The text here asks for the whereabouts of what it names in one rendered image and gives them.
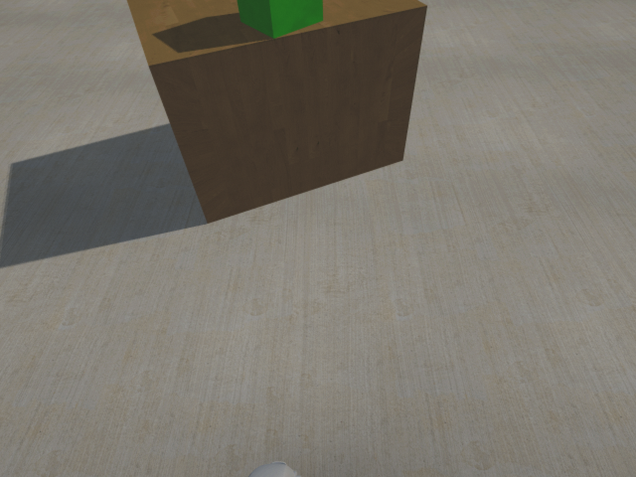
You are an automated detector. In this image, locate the pedestal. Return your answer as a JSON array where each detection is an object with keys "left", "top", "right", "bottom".
[{"left": 127, "top": 0, "right": 427, "bottom": 224}]

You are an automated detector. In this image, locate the carton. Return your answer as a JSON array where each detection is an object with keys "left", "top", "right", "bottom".
[{"left": 238, "top": 0, "right": 323, "bottom": 39}]

